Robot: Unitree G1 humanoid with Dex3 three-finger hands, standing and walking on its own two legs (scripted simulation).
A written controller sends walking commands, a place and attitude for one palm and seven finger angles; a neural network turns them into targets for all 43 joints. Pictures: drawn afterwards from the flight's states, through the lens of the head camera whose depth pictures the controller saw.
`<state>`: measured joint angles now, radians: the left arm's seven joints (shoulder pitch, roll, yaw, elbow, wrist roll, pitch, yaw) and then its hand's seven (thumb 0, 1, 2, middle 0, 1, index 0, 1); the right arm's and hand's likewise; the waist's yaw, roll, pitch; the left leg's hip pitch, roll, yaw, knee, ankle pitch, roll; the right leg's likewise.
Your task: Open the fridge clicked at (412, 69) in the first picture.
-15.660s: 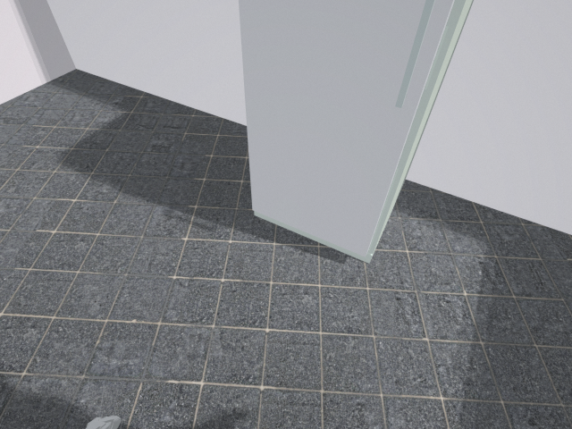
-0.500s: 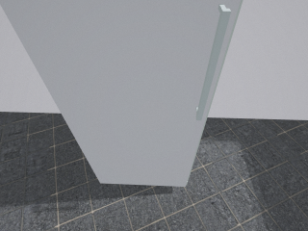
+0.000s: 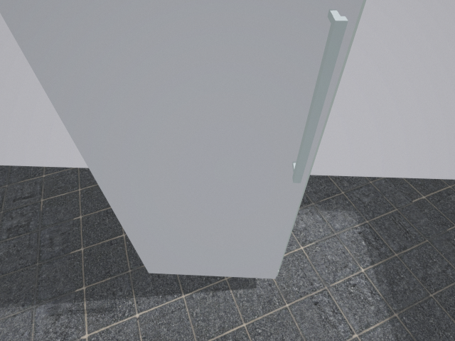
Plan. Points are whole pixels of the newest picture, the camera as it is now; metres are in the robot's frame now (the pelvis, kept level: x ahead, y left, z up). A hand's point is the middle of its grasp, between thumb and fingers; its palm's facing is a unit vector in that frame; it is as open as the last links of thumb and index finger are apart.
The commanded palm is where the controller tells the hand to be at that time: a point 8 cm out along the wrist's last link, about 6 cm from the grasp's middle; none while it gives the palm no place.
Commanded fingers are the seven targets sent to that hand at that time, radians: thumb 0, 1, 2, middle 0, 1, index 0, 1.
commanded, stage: look again from close up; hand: right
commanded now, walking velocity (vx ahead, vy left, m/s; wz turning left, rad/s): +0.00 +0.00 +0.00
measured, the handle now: (311, 113) +0.46 -0.13 +0.18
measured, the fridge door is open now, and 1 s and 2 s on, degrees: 0 0 0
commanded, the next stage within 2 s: raise the hand to about handle height in 0.40 s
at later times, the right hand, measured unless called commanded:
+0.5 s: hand out of the picture -0.01 -0.15 -0.18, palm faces +0.04 +0.99 -0.15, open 7.4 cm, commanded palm +0.10 -0.20 -0.07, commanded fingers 0.00 -0.88 -0.89 0.20 0.31 0.20 0.31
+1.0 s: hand out of the picture +0.14 -0.18 -0.03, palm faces +0.20 +0.98 -0.06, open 9.0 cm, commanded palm +0.14 -0.23 +0.01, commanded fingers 0.00 -0.29 -0.64 0.24 0.69 0.24 0.69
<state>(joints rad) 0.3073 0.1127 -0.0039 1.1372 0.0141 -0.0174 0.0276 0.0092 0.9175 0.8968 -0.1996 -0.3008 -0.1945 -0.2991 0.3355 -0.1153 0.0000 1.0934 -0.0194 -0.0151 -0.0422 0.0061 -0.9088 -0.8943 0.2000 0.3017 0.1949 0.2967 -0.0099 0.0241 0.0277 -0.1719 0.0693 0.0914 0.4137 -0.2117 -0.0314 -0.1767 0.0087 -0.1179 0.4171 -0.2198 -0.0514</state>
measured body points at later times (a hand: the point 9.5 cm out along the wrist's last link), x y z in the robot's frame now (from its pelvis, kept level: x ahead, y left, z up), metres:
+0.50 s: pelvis +0.01 +0.00 +0.00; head +0.01 -0.01 +0.45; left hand -0.01 +0.21 -0.16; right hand -0.01 -0.20 -0.17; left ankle +0.01 +0.14 -0.74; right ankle +0.01 -0.08 -0.74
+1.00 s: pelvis +0.00 +0.05 -0.05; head +0.02 +0.02 +0.40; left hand +0.23 +0.29 -0.07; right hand +0.12 -0.23 -0.02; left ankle +0.01 +0.14 -0.74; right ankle +0.01 -0.08 -0.74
